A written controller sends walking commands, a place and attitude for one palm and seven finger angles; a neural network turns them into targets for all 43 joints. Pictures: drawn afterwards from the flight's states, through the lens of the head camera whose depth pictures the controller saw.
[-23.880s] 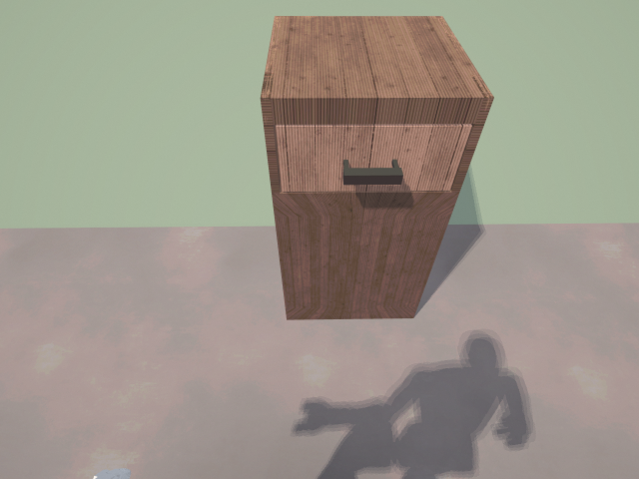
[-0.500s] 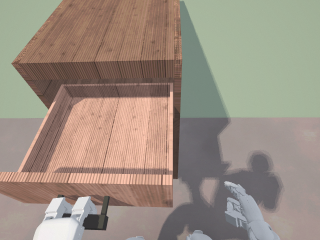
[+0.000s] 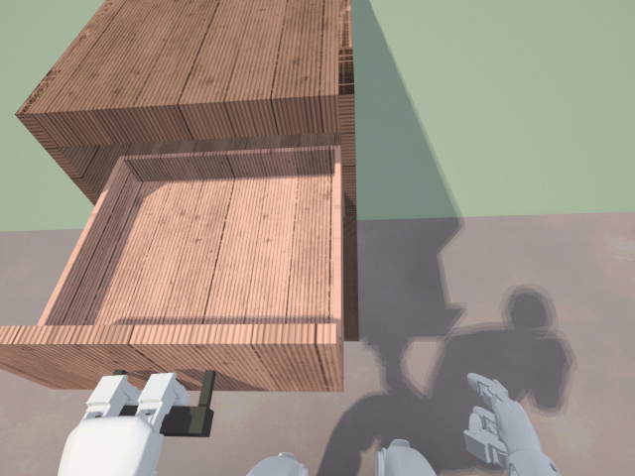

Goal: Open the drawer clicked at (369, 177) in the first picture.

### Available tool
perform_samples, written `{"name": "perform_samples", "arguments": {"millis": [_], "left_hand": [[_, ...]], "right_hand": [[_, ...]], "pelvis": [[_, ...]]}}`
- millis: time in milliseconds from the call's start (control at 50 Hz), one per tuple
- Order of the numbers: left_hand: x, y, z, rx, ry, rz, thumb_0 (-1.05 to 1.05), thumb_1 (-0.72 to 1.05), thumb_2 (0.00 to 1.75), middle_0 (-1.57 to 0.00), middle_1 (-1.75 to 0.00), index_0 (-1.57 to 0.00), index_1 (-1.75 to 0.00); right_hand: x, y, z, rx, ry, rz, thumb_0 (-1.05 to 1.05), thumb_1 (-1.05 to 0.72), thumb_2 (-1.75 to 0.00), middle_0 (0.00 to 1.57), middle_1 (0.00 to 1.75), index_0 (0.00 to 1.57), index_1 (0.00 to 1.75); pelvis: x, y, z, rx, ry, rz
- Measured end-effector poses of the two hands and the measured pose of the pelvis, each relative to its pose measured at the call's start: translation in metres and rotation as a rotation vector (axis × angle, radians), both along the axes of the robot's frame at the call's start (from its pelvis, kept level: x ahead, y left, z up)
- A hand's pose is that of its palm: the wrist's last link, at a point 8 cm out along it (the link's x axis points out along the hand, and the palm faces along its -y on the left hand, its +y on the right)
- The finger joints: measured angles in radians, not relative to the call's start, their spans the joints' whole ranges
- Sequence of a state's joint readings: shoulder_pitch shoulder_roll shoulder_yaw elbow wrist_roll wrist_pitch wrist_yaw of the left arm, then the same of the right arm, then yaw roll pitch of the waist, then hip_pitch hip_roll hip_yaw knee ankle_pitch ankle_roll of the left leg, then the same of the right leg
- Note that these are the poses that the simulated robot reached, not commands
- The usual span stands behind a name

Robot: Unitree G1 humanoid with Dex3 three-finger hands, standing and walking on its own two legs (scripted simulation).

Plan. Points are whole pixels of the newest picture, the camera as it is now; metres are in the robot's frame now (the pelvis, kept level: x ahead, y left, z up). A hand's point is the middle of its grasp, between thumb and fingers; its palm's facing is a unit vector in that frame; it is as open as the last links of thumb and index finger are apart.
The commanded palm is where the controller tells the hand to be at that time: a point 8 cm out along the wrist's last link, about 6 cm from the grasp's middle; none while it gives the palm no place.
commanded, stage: open the thumb to release the handle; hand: left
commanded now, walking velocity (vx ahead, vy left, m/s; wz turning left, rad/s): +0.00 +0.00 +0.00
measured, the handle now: (157, 399) +0.20 +0.21 +0.02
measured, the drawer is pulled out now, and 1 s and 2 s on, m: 0.30 0.30 0.30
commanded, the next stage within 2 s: lift the hand off the handle in 0.36 s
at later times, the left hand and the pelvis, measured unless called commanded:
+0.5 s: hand (147, 455) +0.15 +0.21 +0.01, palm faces -0.03 -0.09 -1.00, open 13.4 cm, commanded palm +0.12 +0.22 +0.06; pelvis -0.01 -0.01 +0.02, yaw +1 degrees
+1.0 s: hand (145, 444) +0.15 +0.21 +0.02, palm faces -0.05 -0.10 -0.99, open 13.5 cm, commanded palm +0.14 +0.22 +0.09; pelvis -0.01 -0.01 +0.03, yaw +1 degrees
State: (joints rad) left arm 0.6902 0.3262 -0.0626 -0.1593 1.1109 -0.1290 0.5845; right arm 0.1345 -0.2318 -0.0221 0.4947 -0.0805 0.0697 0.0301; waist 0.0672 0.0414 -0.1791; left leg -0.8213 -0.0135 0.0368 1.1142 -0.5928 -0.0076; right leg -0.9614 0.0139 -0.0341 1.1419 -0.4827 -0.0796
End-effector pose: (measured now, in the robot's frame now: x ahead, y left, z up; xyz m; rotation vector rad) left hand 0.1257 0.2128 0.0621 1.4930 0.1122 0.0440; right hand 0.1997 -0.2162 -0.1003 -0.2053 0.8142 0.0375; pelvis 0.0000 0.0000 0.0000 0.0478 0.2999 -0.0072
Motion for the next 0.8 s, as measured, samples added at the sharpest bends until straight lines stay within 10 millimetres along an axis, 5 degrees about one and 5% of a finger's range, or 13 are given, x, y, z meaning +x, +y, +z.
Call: {"name": "perform_samples", "arguments": {"millis": [120, 420, 800], "left_hand": [[0.003, -0.004, 0.001, -0.011, -0.019, 0.057, 0.01, 0.44, 0.7, -0.38, -1.31, -0.38, -1.3], [0.002, -0.004, 0.002, -0.009, 0.009, 0.058, 0.0, -0.34, 0.37, -0.36, -1.24, -0.33, -1.22], [0.007, -0.006, -0.002, 0.002, -0.036, 0.082, 0.0, -0.49, 0.3, -0.38, -1.24, -0.32, -1.21]], "right_hand": [[-0.003, 0.001, 0.006, 0.013, -0.006, -0.012, 0.01, -0.91, -0.9, 0.2, 0.3, 0.2, 0.3], [-0.006, -0.016, 0.023, -0.022, -0.02, -0.031, 0.01, -0.91, -0.9, 0.2, 0.3, 0.2, 0.3], [-0.009, 0.0, 0.012, 0.006, 0.0, -0.031, 0.01, -0.91, -0.9, 0.2, 0.3, 0.2, 0.3]], "pelvis": [[-0.005, -0.004, 0.006, -0.001, -0.027, 0.009], [-0.009, -0.012, 0.018, 0.0, -0.048, 0.012], [-0.017, -0.01, 0.015, -0.002, -0.051, 0.024]]}}
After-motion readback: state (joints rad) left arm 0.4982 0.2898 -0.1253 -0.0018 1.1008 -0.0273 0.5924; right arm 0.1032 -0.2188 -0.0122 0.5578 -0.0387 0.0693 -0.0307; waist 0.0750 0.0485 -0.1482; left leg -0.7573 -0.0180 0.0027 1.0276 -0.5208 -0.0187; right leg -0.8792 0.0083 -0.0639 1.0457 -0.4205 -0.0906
